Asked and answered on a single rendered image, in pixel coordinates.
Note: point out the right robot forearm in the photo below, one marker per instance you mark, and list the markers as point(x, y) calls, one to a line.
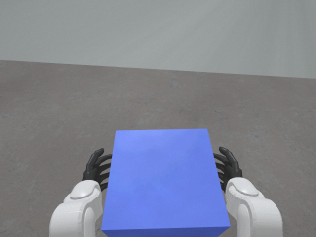
point(256, 216)

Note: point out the left robot forearm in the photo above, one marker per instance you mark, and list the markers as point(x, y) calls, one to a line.
point(77, 215)

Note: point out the robot right hand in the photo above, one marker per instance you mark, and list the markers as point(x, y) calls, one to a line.
point(230, 168)

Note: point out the robot left hand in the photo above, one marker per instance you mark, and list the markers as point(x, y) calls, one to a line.
point(93, 168)

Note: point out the carton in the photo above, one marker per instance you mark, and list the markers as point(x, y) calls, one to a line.
point(164, 183)

